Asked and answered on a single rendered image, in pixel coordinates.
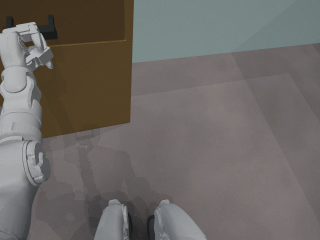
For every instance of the robot left hand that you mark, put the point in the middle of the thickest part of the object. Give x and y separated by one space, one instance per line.
14 53

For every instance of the cabinet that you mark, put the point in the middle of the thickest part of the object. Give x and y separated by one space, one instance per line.
89 86

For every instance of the right robot shin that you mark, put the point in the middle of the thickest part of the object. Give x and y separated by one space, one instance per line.
158 235

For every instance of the drawer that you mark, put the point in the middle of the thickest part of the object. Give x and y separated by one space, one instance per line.
76 21

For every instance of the robot left thigh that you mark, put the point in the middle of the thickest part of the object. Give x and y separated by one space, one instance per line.
114 220

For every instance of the handle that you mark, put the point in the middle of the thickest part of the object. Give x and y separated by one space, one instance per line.
48 31

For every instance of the robot left forearm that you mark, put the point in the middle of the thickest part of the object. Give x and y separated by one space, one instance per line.
21 115

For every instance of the left robot upper arm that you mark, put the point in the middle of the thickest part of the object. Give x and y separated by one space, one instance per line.
23 168

